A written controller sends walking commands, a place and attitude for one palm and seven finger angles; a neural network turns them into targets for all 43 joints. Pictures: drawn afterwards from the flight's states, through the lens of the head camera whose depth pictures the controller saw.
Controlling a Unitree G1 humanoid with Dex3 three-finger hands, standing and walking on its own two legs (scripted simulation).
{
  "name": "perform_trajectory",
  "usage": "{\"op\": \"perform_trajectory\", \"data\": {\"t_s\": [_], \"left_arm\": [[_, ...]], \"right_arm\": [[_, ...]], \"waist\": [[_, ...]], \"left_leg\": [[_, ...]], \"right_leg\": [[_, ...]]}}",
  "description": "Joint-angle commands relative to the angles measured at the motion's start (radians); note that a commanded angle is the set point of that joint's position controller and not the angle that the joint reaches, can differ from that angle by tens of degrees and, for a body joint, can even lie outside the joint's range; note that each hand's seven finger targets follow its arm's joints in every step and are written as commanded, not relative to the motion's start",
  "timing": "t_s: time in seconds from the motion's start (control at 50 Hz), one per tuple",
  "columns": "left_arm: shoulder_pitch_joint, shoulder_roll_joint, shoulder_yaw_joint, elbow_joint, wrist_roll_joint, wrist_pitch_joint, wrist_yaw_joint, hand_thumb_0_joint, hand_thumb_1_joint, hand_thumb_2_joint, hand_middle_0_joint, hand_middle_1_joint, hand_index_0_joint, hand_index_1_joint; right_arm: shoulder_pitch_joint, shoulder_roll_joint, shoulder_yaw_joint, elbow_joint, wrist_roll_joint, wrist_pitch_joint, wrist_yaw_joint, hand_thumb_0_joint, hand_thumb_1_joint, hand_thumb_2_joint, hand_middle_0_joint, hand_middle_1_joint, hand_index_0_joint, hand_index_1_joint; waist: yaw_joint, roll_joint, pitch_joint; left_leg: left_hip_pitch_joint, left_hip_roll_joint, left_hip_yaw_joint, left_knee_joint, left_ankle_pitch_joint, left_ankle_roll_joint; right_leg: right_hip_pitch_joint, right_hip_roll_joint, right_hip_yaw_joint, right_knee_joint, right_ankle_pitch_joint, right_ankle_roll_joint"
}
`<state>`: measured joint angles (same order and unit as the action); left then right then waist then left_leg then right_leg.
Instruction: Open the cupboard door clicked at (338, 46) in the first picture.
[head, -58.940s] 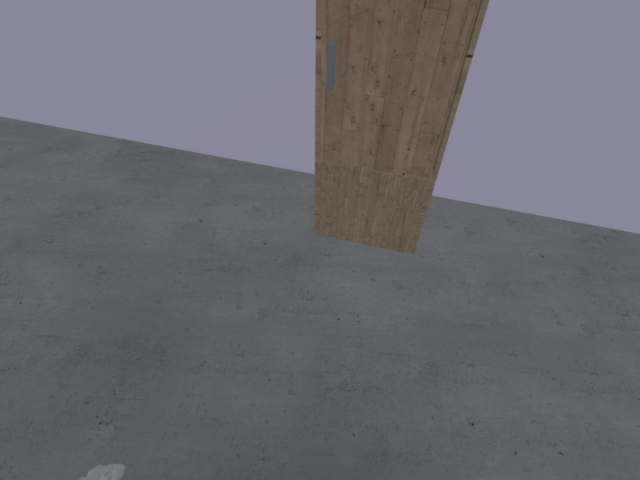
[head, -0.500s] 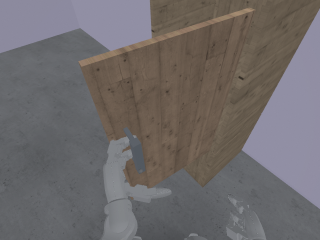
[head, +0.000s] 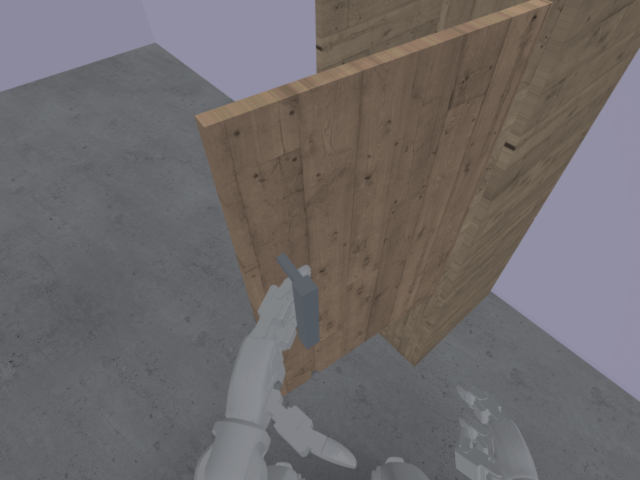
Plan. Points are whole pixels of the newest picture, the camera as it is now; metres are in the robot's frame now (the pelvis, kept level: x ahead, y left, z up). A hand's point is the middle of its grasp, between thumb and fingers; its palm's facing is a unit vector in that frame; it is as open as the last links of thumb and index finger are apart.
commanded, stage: slide the hand sideways off the handle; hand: left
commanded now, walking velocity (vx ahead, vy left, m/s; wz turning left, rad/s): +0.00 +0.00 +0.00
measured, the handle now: (298, 303) +0.31 +0.05 +0.07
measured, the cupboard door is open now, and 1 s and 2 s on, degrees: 83 83 83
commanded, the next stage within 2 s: draw the hand back to the body in 0.98 s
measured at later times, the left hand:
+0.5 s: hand (281, 397) +0.20 +0.05 +0.07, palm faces -0.09 -1.00 +0.01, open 16.3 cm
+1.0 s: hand (232, 426) +0.17 +0.10 +0.07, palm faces -0.08 -1.00 -0.01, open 16.3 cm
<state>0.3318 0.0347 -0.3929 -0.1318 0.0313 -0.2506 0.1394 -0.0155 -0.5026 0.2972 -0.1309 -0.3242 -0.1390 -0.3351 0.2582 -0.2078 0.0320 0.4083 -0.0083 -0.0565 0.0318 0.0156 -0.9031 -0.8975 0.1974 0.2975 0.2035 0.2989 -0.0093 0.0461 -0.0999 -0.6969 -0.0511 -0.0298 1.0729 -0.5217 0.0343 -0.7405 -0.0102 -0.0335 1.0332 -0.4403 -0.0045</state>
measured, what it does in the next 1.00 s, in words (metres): stands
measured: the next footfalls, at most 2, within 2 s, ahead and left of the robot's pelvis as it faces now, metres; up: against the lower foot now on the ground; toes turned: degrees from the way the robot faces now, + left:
none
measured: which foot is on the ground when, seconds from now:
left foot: down 0.00-1.00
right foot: down 0.00-1.00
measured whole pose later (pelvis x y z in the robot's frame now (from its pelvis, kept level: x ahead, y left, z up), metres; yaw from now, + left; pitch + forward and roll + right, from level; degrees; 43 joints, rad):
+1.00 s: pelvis +0.01 -0.01 -0.02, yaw -1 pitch +12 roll -2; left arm 0.75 0.17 -0.12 -0.43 -0.11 -0.30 -0.09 -0.02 -0.50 0.30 -0.15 -0.30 -0.15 -0.30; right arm 0.29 -0.21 0.01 0.32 0.02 -0.04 -0.03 0.02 -0.90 -0.90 0.20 0.30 0.20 0.30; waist 0.00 0.03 -0.16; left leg -0.80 -0.03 -0.04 1.18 -0.59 0.02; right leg -0.84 0.01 -0.05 1.13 -0.50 -0.02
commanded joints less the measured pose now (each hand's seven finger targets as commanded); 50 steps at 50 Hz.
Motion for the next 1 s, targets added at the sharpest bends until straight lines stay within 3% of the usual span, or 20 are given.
{"op": "perform_trajectory", "data": {"t_s": [0.0,0.04,0.08,0.14,0.2,0.26,0.34,0.42,0.46,0.5,0.54,0.62,0.82,0.84,0.92,0.96,0.98], "left_arm": [[-0.108,-0.096,-0.038,-0.272,0.034,-0.067,0.024,0.000,-0.500,0.300,-0.150,-0.300,-0.150,-0.300],[-0.032,-0.073,-0.024,-0.265,0.063,-0.061,0.041,0.000,-0.500,0.300,-0.150,-0.300,-0.150,-0.300],[-0.018,-0.087,-0.037,-0.293,0.056,-0.056,0.038,0.000,-0.500,0.300,-0.150,-0.300,-0.150,-0.300],[0.039,-0.048,-0.003,-0.323,0.044,-0.054,0.027,0.000,-0.500,0.300,-0.150,-0.300,-0.150,-0.300],[0.070,-0.044,-0.011,-0.363,0.042,-0.062,0.011,0.000,-0.500,0.300,-0.150,-0.300,-0.150,-0.300],[0.167,-0.020,0.007,-0.384,0.038,-0.068,-0.007,0.000,-0.500,0.300,-0.150,-0.300,-0.150,-0.300],[0.214,0.017,0.042,-0.408,0.027,-0.080,-0.038,0.000,-0.500,0.300,-0.150,-0.300,-0.150,-0.300],[0.247,0.045,0.079,-0.454,-0.006,-0.095,-0.069,0.000,-0.500,0.300,-0.150,-0.300,-0.150,-0.300],[0.262,0.066,0.108,-0.481,-0.020,-0.106,-0.084,0.000,-0.500,0.300,-0.150,-0.300,-0.150,-0.300],[0.301,0.058,0.107,-0.496,-0.040,-0.111,-0.102,0.000,-0.500,0.300,-0.150,-0.300,-0.150,-0.300],[0.347,0.079,0.138,-0.499,-0.055,-0.107,-0.114,0.000,-0.500,0.300,-0.150,-0.300,-0.150,-0.300],[0.375,0.122,0.206,-0.494,-0.075,-0.093,-0.140,0.000,-0.500,0.300,-0.150,-0.300,-0.150,-0.300],[0.440,0.150,0.251,-0.535,-0.134,-0.117,-0.213,0.000,-0.500,0.300,-0.150,-0.300,-0.150,-0.300],[0.450,0.157,0.261,-0.541,-0.137,-0.117,-0.218,0.000,-0.500,0.300,-0.150,-0.300,-0.150,-0.300],[0.451,0.186,0.315,-0.516,-0.154,-0.110,-0.228,0.000,-0.500,0.300,-0.150,-0.300,-0.150,-0.300],[0.424,0.156,0.284,-0.519,-0.160,-0.114,-0.233,0.000,-0.500,0.300,-0.150,-0.300,-0.150,-0.300],[0.436,0.157,0.285,-0.525,-0.169,-0.117,-0.238,0.000,-0.500,0.300,-0.150,-0.300,-0.150,-0.300]], "right_arm": [[-0.083,-0.086,-0.041,-0.201,0.005,-0.059,-0.007,0.000,-0.900,-0.900,0.200,0.300,0.200,0.300],[-0.072,-0.089,-0.045,-0.206,0.005,-0.052,-0.003,0.000,-0.900,-0.900,0.200,0.300,0.200,0.300],[-0.070,-0.083,-0.043,-0.217,0.007,-0.044,0.000,0.000,-0.900,-0.900,0.200,0.300,0.200,0.300],[-0.070,-0.089,-0.042,-0.227,0.009,-0.037,-0.007,0.000,-0.900,-0.900,0.200,0.300,0.200,0.300],[-0.058,-0.085,-0.041,-0.235,0.008,-0.036,-0.008,0.000,-0.900,-0.900,0.200,0.300,0.200,0.300],[-0.049,-0.086,-0.040,-0.246,0.006,-0.038,-0.007,0.000,-0.900,-0.900,0.200,0.300,0.200,0.300],[-0.038,-0.091,-0.041,-0.251,0.006,-0.038,-0.014,0.000,-0.900,-0.900,0.200,0.300,0.200,0.300],[-0.033,-0.097,-0.042,-0.263,0.006,-0.042,-0.022,0.000,-0.900,-0.900,0.200,0.300,0.200,0.300],[-0.027,-0.099,-0.046,-0.261,0.005,-0.048,-0.028,0.000,-0.900,-0.900,0.200,0.300,0.200,0.300],[-0.022,-0.097,-0.047,-0.266,0.009,-0.052,-0.030,0.000,-0.900,-0.900,0.200,0.300,0.200,0.300],[-0.023,-0.099,-0.052,-0.270,0.011,-0.052,-0.033,0.000,-0.900,-0.900,0.200,0.300,0.200,0.300],[-0.027,-0.098,-0.058,-0.269,0.017,-0.042,-0.045,0.000,-0.900,-0.900,0.200,0.300,0.200,0.300],[-0.035,-0.100,-0.067,-0.268,0.030,-0.053,-0.062,0.000,-0.900,-0.900,0.200,0.300,0.200,0.300],[-0.039,-0.101,-0.069,-0.269,0.031,-0.053,-0.063,0.000,-0.900,-0.900,0.200,0.300,0.200,0.300],[-0.046,-0.100,-0.070,-0.268,0.033,-0.045,-0.072,0.000,-0.900,-0.900,0.200,0.300,0.200,0.300],[-0.048,-0.103,-0.067,-0.270,0.034,-0.051,-0.073,0.000,-0.900,-0.900,0.200,0.300,0.200,0.300],[-0.046,-0.102,-0.068,-0.271,0.035,-0.054,-0.074,0.000,-0.900,-0.900,0.200,0.300,0.200,0.300]], "waist": [[-0.015,-0.080,-0.171],[0.002,-0.100,-0.194],[-0.002,-0.094,-0.195],[0.009,-0.117,-0.201],[-0.003,-0.096,-0.178],[0.008,-0.080,-0.177],[-0.001,-0.104,-0.154],[-0.011,-0.084,-0.152],[-0.007,-0.077,-0.186],[-0.007,-0.065,-0.191],[0.006,-0.077,-0.202],[0.002,-0.105,-0.181],[0.002,-0.053,-0.162],[0.011,-0.040,-0.172],[0.011,-0.071,-0.149],[-0.002,-0.076,-0.133],[0.005,-0.069,-0.145]], "left_leg": [[0.032,0.023,-0.045,-0.196,0.113,-0.014],[0.025,0.023,-0.041,-0.187,0.164,-0.016],[0.021,0.023,-0.033,-0.186,0.165,-0.016],[0.011,0.021,-0.029,-0.183,0.174,-0.013],[0.011,0.022,-0.025,-0.172,0.178,-0.013],[0.002,0.021,-0.021,-0.162,0.211,-0.016],[-0.029,0.019,-0.019,-0.143,0.193,-0.013],[-0.047,0.016,-0.014,-0.121,0.158,-0.011],[-0.046,0.016,-0.013,-0.107,0.178,-0.011],[-0.048,0.014,-0.011,-0.102,0.188,-0.011],[-0.055,0.014,-0.012,-0.101,0.211,-0.012],[-0.090,0.013,-0.002,-0.087,0.175,-0.011],[-0.093,0.013,-0.006,-0.082,0.151,-0.011],[-0.092,0.013,-0.007,-0.082,0.165,-0.012],[-0.128,0.014,-0.003,-0.075,0.117,-0.012],[-0.126,0.015,-0.007,-0.075,0.106,-0.010],[-0.127,0.015,-0.008,-0.075,0.104,-0.011]], "right_leg": [[0.083,0.012,-0.022,-0.129,0.049,-0.043],[0.107,0.013,-0.019,-0.117,0.091,-0.046],[0.118,0.012,-0.016,-0.123,0.102,-0.044],[0.143,0.016,-0.009,-0.126,0.113,-0.045],[0.126,0.016,-0.007,-0.123,0.129,-0.042],[0.133,0.015,-0.007,-0.108,0.167,-0.043],[0.123,0.017,0.000,-0.106,0.165,-0.039],[0.098,0.018,0.006,-0.106,0.133,-0.032],[0.104,0.019,0.009,-0.093,0.154,-0.032],[0.108,0.020,0.008,-0.091,0.169,-0.030],[0.128,0.022,0.009,-0.087,0.192,-0.032],[0.128,0.020,0.023,-0.103,0.162,-0.024],[0.088,0.023,0.015,-0.098,0.113,-0.024],[0.096,0.024,0.014,-0.092,0.127,-0.027],[0.085,0.023,0.027,-0.110,0.052,-0.023],[0.062,0.025,0.017,-0.108,0.036,-0.022],[0.068,0.024,0.022,-0.108,0.030,-0.023]]}}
